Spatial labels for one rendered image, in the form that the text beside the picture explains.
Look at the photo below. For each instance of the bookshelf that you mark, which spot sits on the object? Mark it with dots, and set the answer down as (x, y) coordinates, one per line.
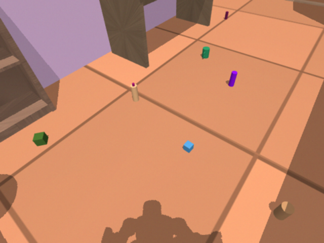
(23, 100)

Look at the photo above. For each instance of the desk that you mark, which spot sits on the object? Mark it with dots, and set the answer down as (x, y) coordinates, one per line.
(125, 24)

